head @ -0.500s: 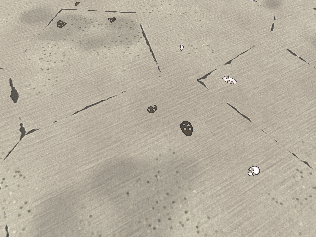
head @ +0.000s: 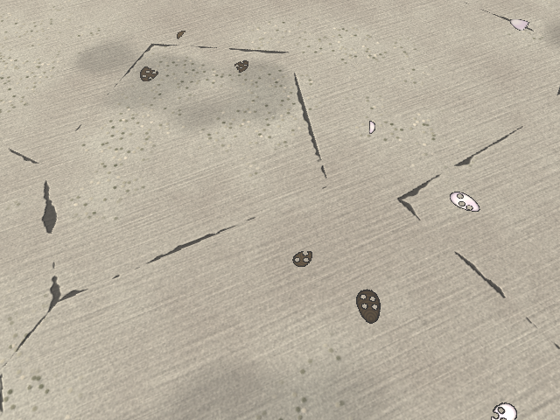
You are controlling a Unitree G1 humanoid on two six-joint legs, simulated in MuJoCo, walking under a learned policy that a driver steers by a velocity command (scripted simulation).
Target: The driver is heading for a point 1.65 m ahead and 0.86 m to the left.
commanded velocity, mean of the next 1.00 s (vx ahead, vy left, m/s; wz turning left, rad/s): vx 0.31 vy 0.00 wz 0.55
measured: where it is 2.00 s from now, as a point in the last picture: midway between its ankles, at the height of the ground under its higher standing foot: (195, 401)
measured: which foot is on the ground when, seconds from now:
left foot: up 0.00-0.32, down 0.34-0.80, up 0.82-1.00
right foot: down 0.00-0.36, up 0.38-0.76, down 0.78-1.00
